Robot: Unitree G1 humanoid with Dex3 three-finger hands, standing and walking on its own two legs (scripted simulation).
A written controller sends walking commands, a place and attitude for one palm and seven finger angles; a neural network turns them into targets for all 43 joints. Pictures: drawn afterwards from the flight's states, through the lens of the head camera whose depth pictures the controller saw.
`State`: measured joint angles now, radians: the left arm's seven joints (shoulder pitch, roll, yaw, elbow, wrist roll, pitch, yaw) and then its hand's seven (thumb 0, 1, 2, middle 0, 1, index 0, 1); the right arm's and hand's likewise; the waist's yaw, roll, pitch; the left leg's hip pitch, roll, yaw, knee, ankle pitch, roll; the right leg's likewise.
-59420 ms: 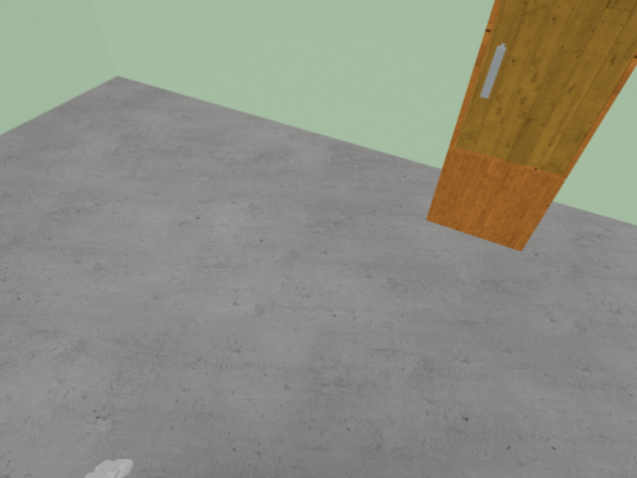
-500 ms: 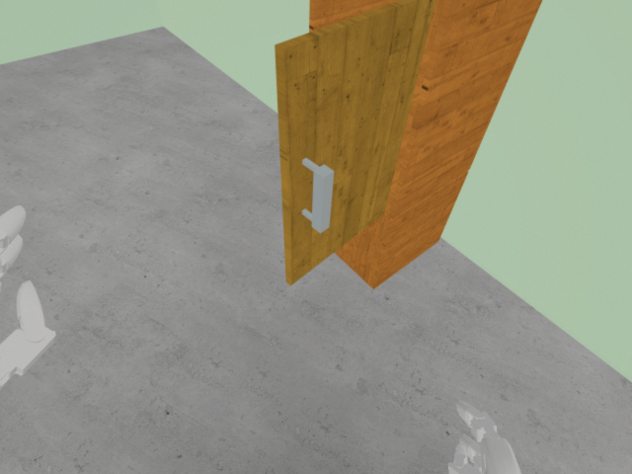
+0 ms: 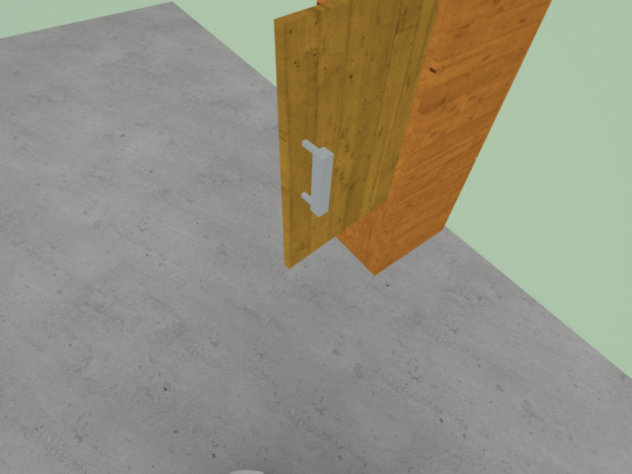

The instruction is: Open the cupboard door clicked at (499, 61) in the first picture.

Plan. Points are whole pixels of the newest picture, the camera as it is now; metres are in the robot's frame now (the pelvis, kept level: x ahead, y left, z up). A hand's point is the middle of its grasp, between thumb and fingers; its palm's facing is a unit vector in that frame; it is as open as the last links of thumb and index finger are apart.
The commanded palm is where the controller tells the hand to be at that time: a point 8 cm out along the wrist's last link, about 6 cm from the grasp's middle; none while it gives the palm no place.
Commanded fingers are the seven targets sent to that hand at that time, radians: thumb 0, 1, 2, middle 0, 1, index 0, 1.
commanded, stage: let the arm hang, fingers relaxed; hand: left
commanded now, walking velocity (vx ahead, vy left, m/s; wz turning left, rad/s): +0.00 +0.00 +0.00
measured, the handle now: (313, 178) +0.62 +0.04 -0.04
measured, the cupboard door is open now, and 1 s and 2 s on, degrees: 95 95 95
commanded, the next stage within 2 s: look to check the result in 0.62 s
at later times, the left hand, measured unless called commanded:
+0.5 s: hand out of the picture +0.11 +0.24 -0.14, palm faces -0.03 -0.94 -0.34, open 7.4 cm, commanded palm none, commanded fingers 0.00 0.90 0.90 -0.20 -0.30 -0.20 -0.30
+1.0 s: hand out of the picture +0.11 +0.24 -0.15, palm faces -0.04 -0.94 -0.33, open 7.4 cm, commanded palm none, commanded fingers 0.00 0.90 0.90 -0.20 -0.30 -0.20 -0.30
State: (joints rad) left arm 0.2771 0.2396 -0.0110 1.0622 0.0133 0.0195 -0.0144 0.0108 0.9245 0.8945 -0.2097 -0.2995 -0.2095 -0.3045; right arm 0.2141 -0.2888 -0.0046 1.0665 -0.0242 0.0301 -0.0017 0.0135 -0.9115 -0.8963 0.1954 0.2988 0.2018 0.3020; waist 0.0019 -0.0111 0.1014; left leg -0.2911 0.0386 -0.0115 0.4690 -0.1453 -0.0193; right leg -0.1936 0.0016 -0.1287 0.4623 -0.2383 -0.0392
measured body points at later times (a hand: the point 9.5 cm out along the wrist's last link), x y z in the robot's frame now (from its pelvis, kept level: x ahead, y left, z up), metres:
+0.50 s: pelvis +0.02 +0.00 +0.01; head +0.03 -0.01 +0.46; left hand +0.11 +0.29 -0.12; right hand +0.07 -0.27 -0.15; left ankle +0.07 +0.13 -0.74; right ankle +0.01 -0.10 -0.74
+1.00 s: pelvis +0.04 +0.00 +0.01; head +0.07 -0.01 +0.46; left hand +0.11 +0.29 -0.12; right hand +0.11 -0.29 -0.14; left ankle +0.07 +0.13 -0.74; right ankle +0.01 -0.10 -0.74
